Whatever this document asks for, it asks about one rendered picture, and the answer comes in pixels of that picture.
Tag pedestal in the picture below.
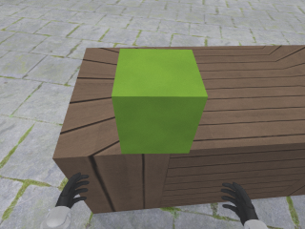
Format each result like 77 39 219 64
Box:
52 45 305 214

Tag robot left hand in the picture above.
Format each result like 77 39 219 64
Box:
55 172 90 209

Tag robot left forearm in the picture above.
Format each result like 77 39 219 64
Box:
40 206 71 229

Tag carton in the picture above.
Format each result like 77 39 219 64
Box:
112 49 208 155

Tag robot right hand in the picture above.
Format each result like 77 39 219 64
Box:
220 182 259 226

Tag robot right forearm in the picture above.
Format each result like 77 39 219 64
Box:
243 219 268 229

